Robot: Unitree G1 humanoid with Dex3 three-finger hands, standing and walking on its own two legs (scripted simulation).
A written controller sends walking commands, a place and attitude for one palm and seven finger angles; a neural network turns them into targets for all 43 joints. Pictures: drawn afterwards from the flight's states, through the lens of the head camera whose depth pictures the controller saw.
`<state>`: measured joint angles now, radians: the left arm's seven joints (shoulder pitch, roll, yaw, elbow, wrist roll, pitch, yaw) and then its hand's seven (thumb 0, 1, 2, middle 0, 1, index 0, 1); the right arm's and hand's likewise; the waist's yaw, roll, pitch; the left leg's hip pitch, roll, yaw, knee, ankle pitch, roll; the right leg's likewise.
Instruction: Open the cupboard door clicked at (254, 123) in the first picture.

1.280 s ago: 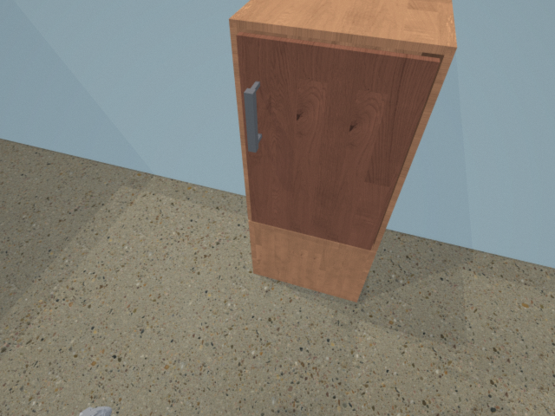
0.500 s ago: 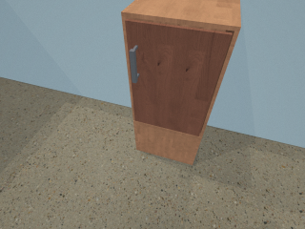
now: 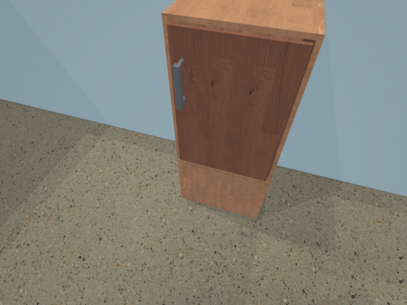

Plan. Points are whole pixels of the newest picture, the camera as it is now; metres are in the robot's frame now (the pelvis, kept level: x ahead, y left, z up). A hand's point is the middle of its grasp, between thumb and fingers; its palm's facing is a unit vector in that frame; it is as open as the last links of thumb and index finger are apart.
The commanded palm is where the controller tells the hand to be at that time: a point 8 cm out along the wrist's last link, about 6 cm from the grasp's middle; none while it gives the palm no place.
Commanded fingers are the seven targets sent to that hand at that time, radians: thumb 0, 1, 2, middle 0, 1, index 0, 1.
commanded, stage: look at it before walking up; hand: left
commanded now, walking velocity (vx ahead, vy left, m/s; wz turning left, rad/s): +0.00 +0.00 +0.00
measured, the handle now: (180, 84) +0.74 +0.12 +0.03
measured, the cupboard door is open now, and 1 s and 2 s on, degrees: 0 0 0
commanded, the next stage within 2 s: turn to face it in 0.16 s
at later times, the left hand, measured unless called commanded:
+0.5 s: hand out of the picture +0.07 +0.22 -0.17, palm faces -0.05 -0.95 -0.30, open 7.4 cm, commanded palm none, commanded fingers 0.00 0.90 0.90 -0.20 -0.30 -0.20 -0.30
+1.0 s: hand out of the picture +0.09 +0.20 -0.18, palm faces -0.18 -0.96 -0.21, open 7.4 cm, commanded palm none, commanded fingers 0.00 0.90 0.90 -0.20 -0.30 -0.20 -0.30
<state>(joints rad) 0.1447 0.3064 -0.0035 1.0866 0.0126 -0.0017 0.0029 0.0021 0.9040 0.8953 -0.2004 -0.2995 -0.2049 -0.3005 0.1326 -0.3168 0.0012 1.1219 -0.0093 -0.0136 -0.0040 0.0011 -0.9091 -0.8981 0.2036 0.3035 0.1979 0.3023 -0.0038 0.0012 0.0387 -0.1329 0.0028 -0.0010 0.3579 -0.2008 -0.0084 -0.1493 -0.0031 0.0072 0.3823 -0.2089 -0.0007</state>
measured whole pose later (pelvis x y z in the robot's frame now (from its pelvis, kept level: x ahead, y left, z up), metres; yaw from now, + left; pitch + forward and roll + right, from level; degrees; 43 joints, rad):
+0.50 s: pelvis +0.01 +0.00 +0.00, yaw -3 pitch -1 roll +0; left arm 0.18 0.27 0.01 1.06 0.01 0.03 0.01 0.00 0.91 0.90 -0.20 -0.30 -0.20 -0.30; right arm 0.13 -0.27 -0.01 1.07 -0.01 0.00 -0.03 0.00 -0.91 -0.90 0.20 0.30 0.20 0.30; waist 0.01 0.00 0.04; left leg -0.15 0.02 0.05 0.43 -0.26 -0.01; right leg -0.19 0.02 0.06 0.46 -0.25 0.00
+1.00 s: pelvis -0.01 +0.02 -0.01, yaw -12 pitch +0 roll +0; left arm 0.20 0.21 0.06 0.97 0.02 0.07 0.01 0.00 0.91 0.90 -0.20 -0.30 -0.20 -0.30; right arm 0.25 -0.19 -0.04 1.04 -0.02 0.00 -0.04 0.00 -0.91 -0.90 0.20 0.30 0.20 0.30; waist -0.02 -0.02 0.06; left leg -0.21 0.05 0.16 0.51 -0.30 0.03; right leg -0.41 0.02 0.04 0.91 -0.43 0.01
